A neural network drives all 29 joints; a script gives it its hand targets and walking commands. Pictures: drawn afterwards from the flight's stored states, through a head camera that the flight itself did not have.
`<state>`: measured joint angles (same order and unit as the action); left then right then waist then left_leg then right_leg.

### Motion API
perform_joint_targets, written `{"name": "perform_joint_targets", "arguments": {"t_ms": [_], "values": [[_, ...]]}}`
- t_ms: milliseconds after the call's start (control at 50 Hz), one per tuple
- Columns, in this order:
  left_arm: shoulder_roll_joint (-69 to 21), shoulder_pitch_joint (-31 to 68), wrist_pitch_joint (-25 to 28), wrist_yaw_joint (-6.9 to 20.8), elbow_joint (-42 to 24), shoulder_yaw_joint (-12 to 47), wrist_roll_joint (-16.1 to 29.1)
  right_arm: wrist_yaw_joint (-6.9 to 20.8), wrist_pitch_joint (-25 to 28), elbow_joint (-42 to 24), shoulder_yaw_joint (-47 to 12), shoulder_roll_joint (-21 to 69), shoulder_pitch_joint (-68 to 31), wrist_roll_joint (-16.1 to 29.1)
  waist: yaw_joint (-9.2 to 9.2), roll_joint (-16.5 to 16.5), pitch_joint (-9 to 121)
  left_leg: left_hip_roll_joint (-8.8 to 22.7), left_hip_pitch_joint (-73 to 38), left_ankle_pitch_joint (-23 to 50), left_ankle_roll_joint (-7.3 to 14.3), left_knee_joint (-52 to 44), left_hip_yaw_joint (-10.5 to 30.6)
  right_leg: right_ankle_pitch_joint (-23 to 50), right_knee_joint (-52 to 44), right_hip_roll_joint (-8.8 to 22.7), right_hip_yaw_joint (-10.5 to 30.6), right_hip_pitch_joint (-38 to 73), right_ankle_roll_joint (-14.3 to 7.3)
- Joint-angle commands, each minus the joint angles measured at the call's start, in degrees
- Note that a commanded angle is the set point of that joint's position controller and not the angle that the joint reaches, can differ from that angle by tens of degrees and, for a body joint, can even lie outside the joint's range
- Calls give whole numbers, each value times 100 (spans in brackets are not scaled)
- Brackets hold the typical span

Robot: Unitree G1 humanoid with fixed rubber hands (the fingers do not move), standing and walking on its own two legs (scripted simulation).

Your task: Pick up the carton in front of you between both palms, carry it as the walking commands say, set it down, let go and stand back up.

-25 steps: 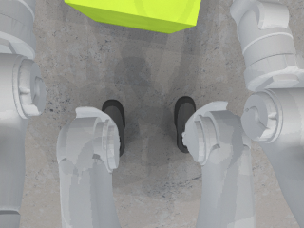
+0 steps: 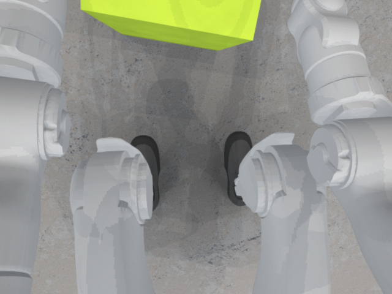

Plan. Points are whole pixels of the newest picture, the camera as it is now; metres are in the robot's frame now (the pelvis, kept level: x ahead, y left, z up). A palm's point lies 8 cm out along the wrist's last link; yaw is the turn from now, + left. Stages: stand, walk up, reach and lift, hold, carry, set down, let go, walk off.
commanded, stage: reach and lift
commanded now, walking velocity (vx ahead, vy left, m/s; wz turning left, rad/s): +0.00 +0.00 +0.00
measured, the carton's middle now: out of the picture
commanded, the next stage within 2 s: none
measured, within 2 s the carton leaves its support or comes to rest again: leaves its support in 0.40 s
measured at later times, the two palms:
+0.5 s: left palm out of the picture +0.57 +0.18 -0.15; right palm out of the picture +0.56 -0.12 -0.14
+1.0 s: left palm out of the picture +0.51 +0.19 +0.05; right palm out of the picture +0.50 -0.11 +0.05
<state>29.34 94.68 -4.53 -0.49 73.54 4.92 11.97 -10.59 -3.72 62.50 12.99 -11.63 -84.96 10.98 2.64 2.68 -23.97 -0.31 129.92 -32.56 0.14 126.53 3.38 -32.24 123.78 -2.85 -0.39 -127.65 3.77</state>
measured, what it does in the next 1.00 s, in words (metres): rises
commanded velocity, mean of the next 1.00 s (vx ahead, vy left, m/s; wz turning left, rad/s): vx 0.00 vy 0.00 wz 0.00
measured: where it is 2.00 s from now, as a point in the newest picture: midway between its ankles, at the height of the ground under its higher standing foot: (194, 183)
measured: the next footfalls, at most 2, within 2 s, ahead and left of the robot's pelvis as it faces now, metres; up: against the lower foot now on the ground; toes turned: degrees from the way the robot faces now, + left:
none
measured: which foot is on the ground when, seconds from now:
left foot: down 0.00-1.00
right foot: down 0.00-1.00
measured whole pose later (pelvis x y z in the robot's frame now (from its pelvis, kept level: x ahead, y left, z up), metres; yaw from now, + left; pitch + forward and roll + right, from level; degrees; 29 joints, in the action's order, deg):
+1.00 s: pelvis +0.00 -0.01 +0.11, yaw +4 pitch +44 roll -2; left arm 5.7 70.1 -22.1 2.5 47.2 -25.4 -16.9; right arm -4.6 -22.7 34.6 35.2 4.8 -62.8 -14.5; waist 0.9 1.0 6.4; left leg -2.8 119.6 -26.0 -1.5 102.1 3.7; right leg -27.6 101.8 -4.2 2.5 -117.9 3.5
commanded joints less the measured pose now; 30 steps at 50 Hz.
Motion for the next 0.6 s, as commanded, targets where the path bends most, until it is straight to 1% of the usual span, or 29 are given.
{"name": "perform_joint_targets", "arguments": {"t_ms": [0, 40, 60, 80, 100, 120, 140, 160, 200, 220, 240, 280, 340, 380, 420, 460, 480, 500, 520, 560, 580], "values": [[-27, 1975, 81, 62, -576, 165, 86, 30, 87, -575, -80, -109, -1488, 23, 106, -835, 6715, -12, -3543, 1469, -51, -1058, -159, 1722, -772, -137, -438, 3171, -5], [-531, 2161, 40, 135, -561, 226, 51, 104, 50, -539, -141, 422, -1675, -6, 62, -813, 6613, -67, -3536, 1385, -60, -1085, -181, 1664, -773, -195, -438, 3330, -25], [-827, 2197, 10, 194, -490, 204, -19, 145, 24, -522, -78, 649, -1712, -133, 117, -837, 6526, -97, -3509, 1310, -83, -1091, -197, 1615, -776, -227, -448, 3387, -27], [-841, 2124, -4, 213, -438, 56, -159, 155, 2, -471, 105, 653, -1614, -337, 174, -864, 6416, -119, -3490, 1249, -112, -1100, -208, 1574, -775, -248, -470, 3409, -16], [-2154, 2535, -63, 440, -593, 358, -201, 377, -41, -677, -95, 1837, -2121, -419, 153, -916, 6381, -189, -3516, 1265, -79, -1119, -204, 1560, -763, -333, -492, 3318, -65], [-3048, 2665, -134, 668, -535, 401, -287, 615, -128, -663, -128, 2666, -2394, -549, 168, -958, 6316, -251, -3486, 1318, -58, -1091, -197, 1567, -716, -389, -509, 3167, -80], [-3894, 2635, -223, 913, -564, 407, -397, 872, -232, -719, -171, 3419, -2674, -639, 138, -967, 6259, -311, -3428, 1355, -25, -1042, -196, 1551, -645, -436, -520, 3048, -82], [-4596, 2427, -323, 1144, -598, 279, -531, 1120, -345, -777, -229, 3985, -2887, -738, 110, -933, 6110, -357, -3303, 1356, 13, -1002, -225, 1483, -593, -463, -532, 2929, -79], [-5449, 2051, -454, 1459, -851, 7, -702, 1479, -527, -972, -274, 4722, -2943, -817, 39, -828, 5912, -435, -3062, 1481, 69, -956, -329, 1501, -554, -517, -583, 2708, -104], [-5627, 1938, -499, 1540, -930, -121, -826, 1578, -591, -967, -217, 4960, -2794, -923, 35, -734, 5755, -446, -2916, 1496, 74, -942, -349, 1502, -547, -523, -596, 2645, -99], [-5875, 1867, -549, 1619, -1059, -145, -838, 1679, -635, -1095, -218, 5152, -2775, -924, 8, -717, 5816, -463, -2886, 1602, 93, -928, -370, 1589, -525, -540, -602, 2585, -124], [-6129, 1779, -602, 1665, -1242, -90, -796, 1765, -685, -1210, -339, 5450, -2707, -811, -64, -622, 6128, -468, -2948, 1859, 106, -888, -396, 1799, -459, -546, -631, 2581, -134], [-6414, 1926, -631, 1629, -1759, 192, -570, 1778, -729, -1433, -660, 5816, -2713, -510, -114, -595, 7051, -474, -3425, 2352, 88, -857, -426, 2167, -388, -566, -701, 2690, -148], [-6617, 2092, -643, 1559, -2316, 446, -395, 1755, -760, -1649, -943, 6058, -2723, -286, -147, -740, 7930, -497, -4061, 2841, 55, -847, -464, 2452, -387, -588, -741, 2744, -152], [-6871, 2253, -698, 1459, -2926, 696, -263, 1723, -818, -2007, -1234, 6273, -2818, -86, -167, -943, 8961, -513, -4991, 3461, 16, -857, -465, 2694, -427, -629, -775, 2729, -141], [-7132, 2291, -830, 1349, -3439, 872, -230, 1709, -932, -2468, -1496, 6413, -2999, 54, -190, -1125, 9963, -536, -5941, 3960, -11, -914, -450, 2758, -546, -658, -809, 2610, -113], [-7268, 2186, -919, 1304, -3564, 893, -281, 1723, -1001, -2684, -1607, 6432, -3094, 76, -209, -1191, 10300, -549, -6308, 4124, -24, -961, -444, 2719, -627, -671, -819, 2481, -98], [-7388, 2027, -1019, 1276, -3616, 875, -349, 1735, -1072, -2913, -1723, 6475, -3172, 45, -263, -1244, 10557, -581, -6482, 4151, -34, -1041, -462, 2640, -724, -672, -812, 2447, -87], [-7583, 1832, -1102, 1218, -3608, 871, -443, 1721, -1121, -3074, -1860, 6500, -3219, 6, -298, -1211, 10653, -608, -6501, 4050, -54, -1146, -508, 2547, -844, -696, -814, 2448, -60], [-7769, 1400, -1268, 1177, -3458, 743, -632, 1704, -1205, -3313, -1958, 6461, -3208, -128, -317, -1092, 10469, -663, -6068, 3567, -78, -1417, -593, 2295, -1088, -716, -803, 2644, -37], [-7861, 1247, -1333, 1187, -3335, 658, -722, 1693, -1246, -3319, -1933, 6457, -3161, -242, -286, -1013, 10251, -694, -5668, 3194, -88, -1566, -648, 2125, -1231, -722, -789, 2801, -41]]}}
